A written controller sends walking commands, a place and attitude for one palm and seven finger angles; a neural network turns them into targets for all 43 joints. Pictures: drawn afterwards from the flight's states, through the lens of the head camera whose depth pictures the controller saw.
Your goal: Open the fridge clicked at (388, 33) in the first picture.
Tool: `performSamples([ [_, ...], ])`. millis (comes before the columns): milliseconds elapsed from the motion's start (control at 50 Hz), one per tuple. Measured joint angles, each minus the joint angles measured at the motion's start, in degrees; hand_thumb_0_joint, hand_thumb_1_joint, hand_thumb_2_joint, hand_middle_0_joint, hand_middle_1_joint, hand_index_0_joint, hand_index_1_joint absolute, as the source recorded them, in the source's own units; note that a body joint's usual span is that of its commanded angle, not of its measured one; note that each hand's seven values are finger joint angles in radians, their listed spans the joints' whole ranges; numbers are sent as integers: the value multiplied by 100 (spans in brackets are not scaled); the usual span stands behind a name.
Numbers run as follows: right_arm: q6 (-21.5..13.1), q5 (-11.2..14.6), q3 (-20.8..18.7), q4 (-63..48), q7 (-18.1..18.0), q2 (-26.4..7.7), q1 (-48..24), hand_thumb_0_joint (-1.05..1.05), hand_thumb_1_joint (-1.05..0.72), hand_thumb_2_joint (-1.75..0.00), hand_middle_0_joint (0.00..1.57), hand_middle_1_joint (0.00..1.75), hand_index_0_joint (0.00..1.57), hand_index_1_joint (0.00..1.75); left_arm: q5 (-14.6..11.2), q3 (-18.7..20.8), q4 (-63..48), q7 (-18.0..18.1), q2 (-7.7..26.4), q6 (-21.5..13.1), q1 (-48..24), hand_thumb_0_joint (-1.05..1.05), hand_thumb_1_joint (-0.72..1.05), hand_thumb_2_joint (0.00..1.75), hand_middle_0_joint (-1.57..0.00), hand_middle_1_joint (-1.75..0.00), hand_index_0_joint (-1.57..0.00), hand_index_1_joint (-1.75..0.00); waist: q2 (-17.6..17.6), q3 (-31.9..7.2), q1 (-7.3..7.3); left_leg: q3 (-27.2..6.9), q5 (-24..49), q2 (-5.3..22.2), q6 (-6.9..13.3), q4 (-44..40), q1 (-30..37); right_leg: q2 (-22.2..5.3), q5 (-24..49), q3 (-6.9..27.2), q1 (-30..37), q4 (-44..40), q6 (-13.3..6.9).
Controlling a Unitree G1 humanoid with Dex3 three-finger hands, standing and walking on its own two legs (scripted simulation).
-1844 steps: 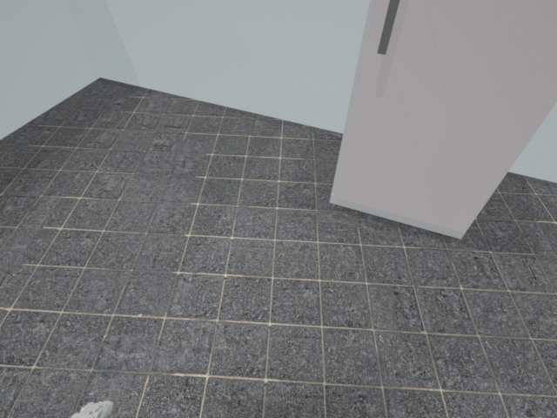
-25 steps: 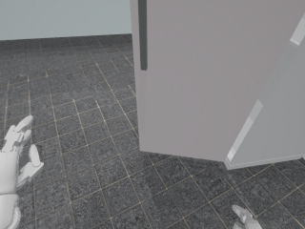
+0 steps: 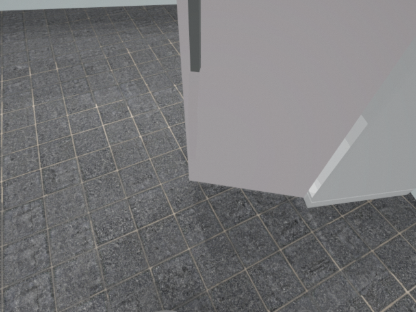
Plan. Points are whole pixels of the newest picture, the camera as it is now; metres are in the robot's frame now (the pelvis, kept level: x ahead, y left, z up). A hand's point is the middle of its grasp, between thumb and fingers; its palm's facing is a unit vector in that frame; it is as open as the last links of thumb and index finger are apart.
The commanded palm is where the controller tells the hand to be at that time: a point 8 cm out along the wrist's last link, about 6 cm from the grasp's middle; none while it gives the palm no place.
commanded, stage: let the arm hang, fingers relaxed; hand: left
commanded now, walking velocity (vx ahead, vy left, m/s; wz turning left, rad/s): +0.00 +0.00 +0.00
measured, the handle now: (196, 14) +0.75 +0.07 +0.18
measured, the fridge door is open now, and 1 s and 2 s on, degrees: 72 72 72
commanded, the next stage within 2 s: look to check the result in 0.54 s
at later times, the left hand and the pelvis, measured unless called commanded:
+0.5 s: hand out of the picture +0.08 +0.18 -0.17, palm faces -0.05 -0.98 -0.20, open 7.3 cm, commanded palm none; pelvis +0.02 +0.00 +0.00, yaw -2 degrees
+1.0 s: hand out of the picture +0.05 +0.18 -0.17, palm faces -0.04 -0.98 -0.20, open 7.4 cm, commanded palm none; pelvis +0.03 +0.00 +0.01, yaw -2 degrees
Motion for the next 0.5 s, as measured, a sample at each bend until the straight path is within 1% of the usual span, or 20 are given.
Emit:
performSamples([
  [140, -84, 14, 26, 276, -3, 95, -77, 1, -91, -90, 20, 30, 20, 30, -2, -19, 237, 26, -55, -72, -225, 0, 92, 89, -20, -30, -20, -30, 40, -98, -1, 102, 43, -53, 34, -218, 173, -62, 23, 93, 102, -130, 41],
  [260, -142, 18, 49, 423, -14, 196, -177, 1, -91, -90, 20, 30, 20, 30, 0, -43, 273, 41, -188, -129, -457, 0, 91, 89, -20, -30, -20, -30, -8, -186, -15, 163, 22, -82, 47, -305, 305, -97, -15, 149, 186, -152, 61],
  [380, -175, 18, 39, 506, -24, 212, -236, 1, -92, -90, 20, 30, 20, 30, 7, -54, 269, 42, -324, -166, -593, 0, 91, 89, -20, -30, -20, -30, -61, -233, -38, 197, -11, -91, 49, -347, 390, -109, -47, 181, 252, -180, 67],
  [500, -188, 17, 35, 565, -36, 238, -244, 1, -92, -90, 20, 30, 20, 30, 8, -26, 303, 56, -316, -175, -602, 0, 92, 89, -20, -30, -20, -30, -102, -223, -44, 208, -41, -81, 39, -377, 447, -101, -63, 191, 310, -225, 59],
])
